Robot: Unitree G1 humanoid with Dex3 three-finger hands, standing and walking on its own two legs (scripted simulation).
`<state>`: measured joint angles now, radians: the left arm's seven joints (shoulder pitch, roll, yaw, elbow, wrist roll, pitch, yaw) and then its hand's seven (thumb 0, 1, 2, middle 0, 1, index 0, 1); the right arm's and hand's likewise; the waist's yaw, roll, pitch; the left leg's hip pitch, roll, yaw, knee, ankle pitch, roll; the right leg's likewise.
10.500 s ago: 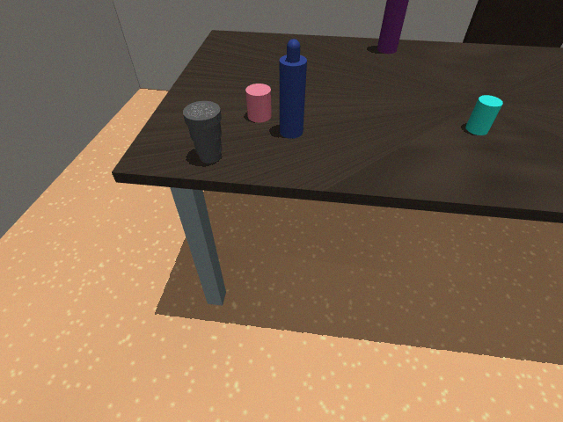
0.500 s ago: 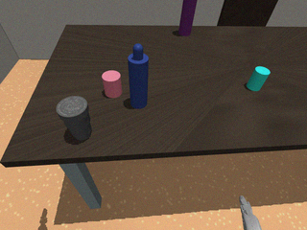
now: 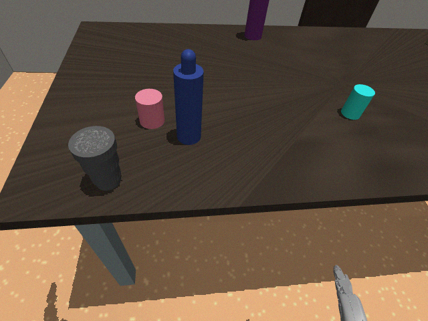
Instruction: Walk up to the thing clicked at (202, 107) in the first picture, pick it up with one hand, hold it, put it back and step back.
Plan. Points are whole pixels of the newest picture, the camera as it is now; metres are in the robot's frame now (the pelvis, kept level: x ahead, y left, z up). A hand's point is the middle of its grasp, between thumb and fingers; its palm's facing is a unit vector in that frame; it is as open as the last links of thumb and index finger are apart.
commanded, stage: go down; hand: left
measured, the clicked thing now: (100, 162) +0.44 +0.22 +0.05
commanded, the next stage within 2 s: approach in 0.58 s
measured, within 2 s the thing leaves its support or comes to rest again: neither
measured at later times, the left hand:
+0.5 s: hand out of the picture +0.33 +0.41 +0.16, palm faces +0.24 -0.97 +0.00, open 17.7 cm
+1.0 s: hand out of the picture +0.35 +0.37 +0.11, palm faces +0.18 -0.98 +0.02, open 17.7 cm
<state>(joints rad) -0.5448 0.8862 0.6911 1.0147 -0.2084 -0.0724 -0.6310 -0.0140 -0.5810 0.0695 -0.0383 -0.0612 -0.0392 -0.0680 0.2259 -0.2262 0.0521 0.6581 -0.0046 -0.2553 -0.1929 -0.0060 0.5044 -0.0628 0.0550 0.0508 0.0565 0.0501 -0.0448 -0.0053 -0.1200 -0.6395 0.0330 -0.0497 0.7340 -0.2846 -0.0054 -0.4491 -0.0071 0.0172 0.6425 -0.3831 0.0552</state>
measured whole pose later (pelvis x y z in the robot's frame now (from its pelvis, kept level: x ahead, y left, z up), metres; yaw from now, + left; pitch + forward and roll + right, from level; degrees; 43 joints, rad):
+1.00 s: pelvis -0.01 +0.00 -0.01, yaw +0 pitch +11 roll -3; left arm -0.51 0.75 0.58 0.99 -0.24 -0.09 -0.58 -0.01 -0.60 0.04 -0.05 -0.08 -0.04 -0.09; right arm 0.27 -0.22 0.05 0.57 -0.01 -0.26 -0.17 -0.01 0.52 -0.05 0.06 0.05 0.06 0.05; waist -0.04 0.00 -0.13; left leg -0.68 0.02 -0.04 0.78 -0.30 0.00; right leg -0.50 -0.02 0.02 0.71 -0.41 0.06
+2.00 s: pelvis -0.01 +0.00 -0.03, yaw -2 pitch +13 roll -3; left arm -0.49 0.36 0.38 0.73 -0.17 -0.25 -0.09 -0.01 -0.61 0.00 -0.08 -0.04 -0.09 -0.04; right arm 0.38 -0.23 -0.05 0.19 -0.01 -0.03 -0.01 -0.01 0.50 -0.06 0.05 0.05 0.06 0.05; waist -0.09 0.01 -0.11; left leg -0.82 0.05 -0.03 0.95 -0.37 -0.01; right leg -0.65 0.01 0.05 0.91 -0.49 0.06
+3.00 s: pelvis -0.01 +0.00 -0.04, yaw -2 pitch +15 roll -3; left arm -0.58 0.38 0.38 0.79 -0.13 -0.26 -0.05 -0.12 -0.34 1.05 -0.83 -1.09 -0.71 -1.03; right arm 0.40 -0.23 -0.04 0.14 -0.01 0.04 0.02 -0.01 0.51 -0.06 0.05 0.05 0.05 0.05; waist -0.10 0.01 -0.11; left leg -0.86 0.05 -0.02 0.97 -0.38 -0.01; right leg -0.70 0.01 0.05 0.93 -0.49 0.06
